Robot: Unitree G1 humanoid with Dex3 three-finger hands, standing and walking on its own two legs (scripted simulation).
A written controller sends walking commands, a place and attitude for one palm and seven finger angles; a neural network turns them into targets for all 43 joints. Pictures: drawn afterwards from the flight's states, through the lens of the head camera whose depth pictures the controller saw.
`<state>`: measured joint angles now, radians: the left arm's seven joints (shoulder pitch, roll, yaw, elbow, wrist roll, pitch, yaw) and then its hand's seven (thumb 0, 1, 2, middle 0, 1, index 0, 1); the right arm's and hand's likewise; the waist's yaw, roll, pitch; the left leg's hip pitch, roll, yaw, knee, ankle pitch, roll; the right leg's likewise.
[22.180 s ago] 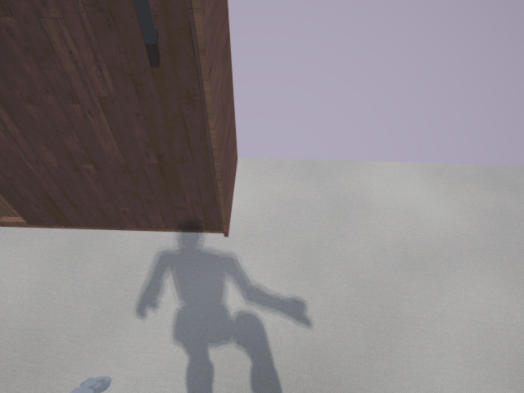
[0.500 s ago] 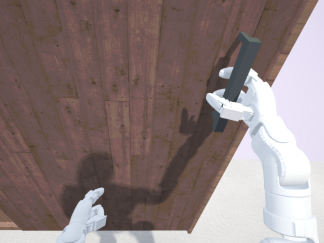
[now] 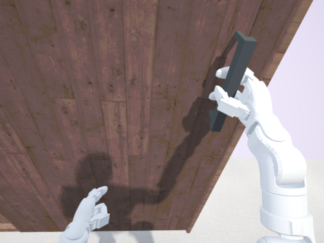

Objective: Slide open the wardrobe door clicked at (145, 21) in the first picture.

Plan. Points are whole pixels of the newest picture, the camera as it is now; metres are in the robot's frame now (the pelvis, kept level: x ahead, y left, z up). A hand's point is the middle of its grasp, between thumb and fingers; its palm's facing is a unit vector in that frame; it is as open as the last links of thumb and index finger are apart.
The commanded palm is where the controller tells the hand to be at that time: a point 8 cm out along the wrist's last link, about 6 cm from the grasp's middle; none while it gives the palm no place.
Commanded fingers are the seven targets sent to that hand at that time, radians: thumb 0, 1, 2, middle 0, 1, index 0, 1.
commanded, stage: grip the handle and tug to test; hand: right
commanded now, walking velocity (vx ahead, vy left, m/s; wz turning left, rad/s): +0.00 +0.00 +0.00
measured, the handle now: (225, 86) +0.39 -0.11 +0.26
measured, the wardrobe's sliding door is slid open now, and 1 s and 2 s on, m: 0.00 0.00 0.04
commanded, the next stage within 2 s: tug the door sideways, standing still in 0.40 s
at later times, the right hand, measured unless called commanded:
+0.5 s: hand (221, 104) +0.33 -0.09 +0.25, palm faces -0.05 +0.99 -0.10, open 6.3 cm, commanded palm +0.27 -0.14 +0.27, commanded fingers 0.00 -0.90 -0.90 0.45 1.40 0.45 1.40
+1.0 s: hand (220, 103) +0.33 -0.09 +0.25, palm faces +0.01 +1.00 -0.10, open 6.2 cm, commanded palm +0.29 -0.08 +0.27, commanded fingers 0.00 -0.90 -0.90 0.45 1.40 0.45 1.40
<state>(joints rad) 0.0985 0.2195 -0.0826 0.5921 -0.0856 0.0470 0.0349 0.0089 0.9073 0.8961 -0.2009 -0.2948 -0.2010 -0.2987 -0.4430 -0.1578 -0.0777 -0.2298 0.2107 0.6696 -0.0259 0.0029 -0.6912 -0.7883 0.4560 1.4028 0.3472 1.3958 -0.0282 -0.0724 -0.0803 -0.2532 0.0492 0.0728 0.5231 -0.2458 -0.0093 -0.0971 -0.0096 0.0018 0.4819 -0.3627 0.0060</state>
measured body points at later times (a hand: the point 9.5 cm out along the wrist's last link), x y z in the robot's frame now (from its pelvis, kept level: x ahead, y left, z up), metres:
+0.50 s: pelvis +0.03 +0.00 +0.00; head +0.00 +0.04 +0.45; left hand +0.23 +0.23 -0.08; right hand +0.32 -0.14 +0.25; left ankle +0.02 +0.13 -0.73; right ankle -0.06 -0.12 -0.73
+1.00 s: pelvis +0.02 +0.00 +0.00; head +0.00 +0.03 +0.44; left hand +0.27 +0.16 -0.06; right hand +0.32 -0.14 +0.26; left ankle +0.02 +0.13 -0.73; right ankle -0.06 -0.13 -0.73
